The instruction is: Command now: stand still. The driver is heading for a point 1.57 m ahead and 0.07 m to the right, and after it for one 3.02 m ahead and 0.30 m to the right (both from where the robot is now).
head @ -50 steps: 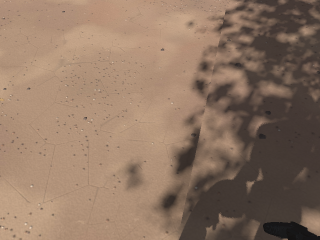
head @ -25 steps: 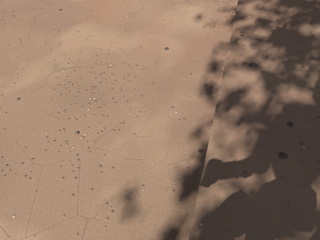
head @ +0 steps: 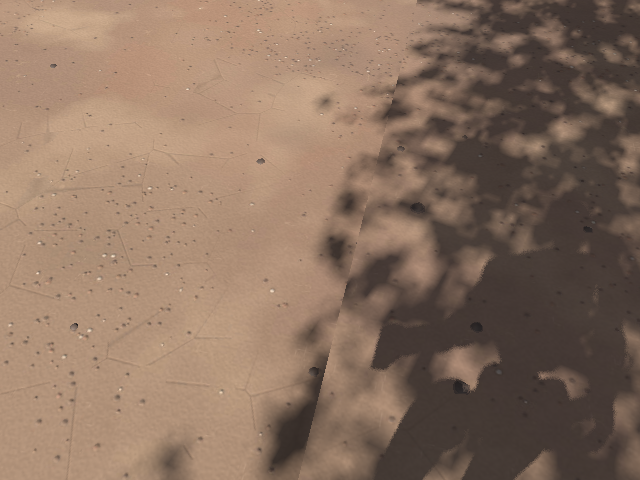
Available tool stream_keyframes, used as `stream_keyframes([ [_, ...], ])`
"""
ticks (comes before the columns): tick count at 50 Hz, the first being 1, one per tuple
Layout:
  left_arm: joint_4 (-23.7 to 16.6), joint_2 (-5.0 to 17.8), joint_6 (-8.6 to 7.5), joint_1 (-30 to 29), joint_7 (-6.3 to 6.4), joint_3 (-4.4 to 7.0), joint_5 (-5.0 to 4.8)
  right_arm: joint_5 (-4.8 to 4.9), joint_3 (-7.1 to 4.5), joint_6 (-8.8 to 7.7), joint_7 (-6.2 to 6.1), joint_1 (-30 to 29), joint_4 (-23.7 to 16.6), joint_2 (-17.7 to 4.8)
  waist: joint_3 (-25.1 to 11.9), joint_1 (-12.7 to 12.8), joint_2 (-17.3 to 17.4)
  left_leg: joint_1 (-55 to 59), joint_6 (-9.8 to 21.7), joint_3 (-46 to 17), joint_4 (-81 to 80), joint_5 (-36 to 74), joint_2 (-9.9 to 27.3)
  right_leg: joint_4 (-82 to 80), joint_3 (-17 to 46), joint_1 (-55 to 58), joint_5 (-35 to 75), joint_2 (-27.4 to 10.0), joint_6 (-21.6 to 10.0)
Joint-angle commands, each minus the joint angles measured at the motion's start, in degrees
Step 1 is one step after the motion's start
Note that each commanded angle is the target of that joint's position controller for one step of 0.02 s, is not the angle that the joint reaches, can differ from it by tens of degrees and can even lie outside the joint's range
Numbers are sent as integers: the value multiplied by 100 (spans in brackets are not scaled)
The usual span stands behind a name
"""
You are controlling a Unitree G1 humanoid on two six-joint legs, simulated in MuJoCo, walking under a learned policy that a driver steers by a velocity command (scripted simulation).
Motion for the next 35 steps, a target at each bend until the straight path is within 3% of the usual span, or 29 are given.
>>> stream_keyframes([
  [1,-315,786,-7,-303,-55,298,-14,-120,-198,-117,21,1204,353,-826,330,-148,60,253,614,-195,-999,-370,300,-1350,1290,-111,-1600,-940,1366],
  [2,-365,810,-11,-687,-103,327,1,-116,-182,-233,6,1406,481,-716,345,-331,221,-33,824,-702,-1705,-993,735,-666,954,258,-636,-689,1751],
  [3,-465,918,-6,-1070,-171,407,-108,-134,-182,-386,-60,1357,486,-771,409,-395,684,-165,1092,-1510,-2353,-1390,1436,476,726,301,243,-480,2112],
  [4,-223,1039,-7,-697,-217,504,-200,65,-244,-558,-192,138,115,-837,416,-87,1886,-627,1292,-2449,-2007,-691,2130,2456,1266,133,-916,-839,1796],
  [5,18,1189,-64,100,-286,543,6,17,-179,-650,-267,-1013,-334,-748,116,389,1372,-614,1372,-2065,-1810,491,2074,3562,1252,-251,-1924,-647,1582],
  [6,145,1019,-108,265,-326,499,64,2,-205,-695,-278,-1285,-524,-774,5,438,870,-412,1230,-1603,-1490,1556,1805,3830,1199,-482,-2297,-646,1314],
  [7,172,629,-142,167,-346,352,73,69,-208,-710,-244,-1202,-483,-711,-77,396,444,44,943,-1239,-1237,1955,1453,2916,1106,-723,-2313,-783,1081],
  [8,224,209,-181,-124,-348,178,121,121,-175,-672,-194,-926,-316,-588,-100,226,293,388,687,-925,-1021,2045,1149,1590,858,-587,-2156,-932,944],
  [9,343,-116,-217,-261,-375,39,174,152,-135,-573,-115,-400,-87,-517,-162,52,269,459,576,-664,-716,2109,909,422,474,-11,-1493,-780,856],
  [10,422,90,-193,-287,-402,52,191,146,-177,-510,-41,230,127,-672,-167,-94,248,439,429,-609,-562,2066,701,-122,439,402,-608,-666,807],
  [11,436,739,-145,-181,-385,178,181,41,-235,-494,-5,589,200,-864,-324,-238,28,186,191,-448,-332,1858,481,111,840,929,992,-924,690],
  [12,465,1264,-66,-229,-330,258,121,-35,-228,-509,4,802,149,-805,-402,-483,-474,-152,-38,-227,-452,1269,188,671,986,1093,2096,-1099,338],
  [13,488,1190,-64,-262,-329,230,81,-64,-199,-502,-23,412,68,-757,-409,-297,-480,31,-298,-30,-482,762,112,655,1225,790,1932,-1256,26],
  [14,530,1017,-81,-218,-328,157,107,-23,-210,-466,-51,82,21,-775,-347,-189,-288,95,-457,36,-297,695,103,519,1432,718,1771,-1350,-66],
  [16,680,1087,-135,-106,-315,124,152,41,-190,-349,-116,-30,46,-644,-321,-143,-367,-9,-543,29,-5,428,110,255,1720,740,1391,-1465,-98],
  [17,718,1093,-177,-105,-327,107,175,19,-164,-295,-120,-67,51,-573,-249,-131,-509,-138,-552,-65,22,343,156,169,1896,750,1278,-1560,-101],
  [21,880,1048,-235,-176,-328,38,144,17,-190,-209,-118,-160,184,-641,-70,-155,-457,4,-531,-174,-180,352,217,-119,1926,504,380,-1493,34],
  [26,1080,950,-226,-140,-300,0,112,24,-206,-252,-83,-227,407,-679,64,-106,-234,204,-575,-149,-461,574,265,-257,1687,389,-227,-1244,184],
  [35,1273,913,-172,-90,-293,-28,100,5,-168,-371,-44,-134,696,-696,57,-59,-38,171,-505,-45,-649,761,260,-42,1267,474,-236,-999,157],
])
